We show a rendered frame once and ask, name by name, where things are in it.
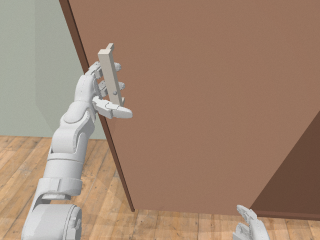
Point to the right robot hand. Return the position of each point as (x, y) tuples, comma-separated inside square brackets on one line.
[(256, 229)]

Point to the robot left upper arm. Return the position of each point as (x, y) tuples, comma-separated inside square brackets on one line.
[(54, 222)]

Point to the left robot forearm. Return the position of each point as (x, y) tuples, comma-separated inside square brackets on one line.
[(63, 171)]

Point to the handle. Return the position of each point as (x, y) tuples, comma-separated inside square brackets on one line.
[(110, 75)]

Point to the wardrobe door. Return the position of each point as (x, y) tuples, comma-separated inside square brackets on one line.
[(220, 92), (295, 186)]

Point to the left robot hand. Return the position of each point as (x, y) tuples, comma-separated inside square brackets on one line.
[(88, 90)]

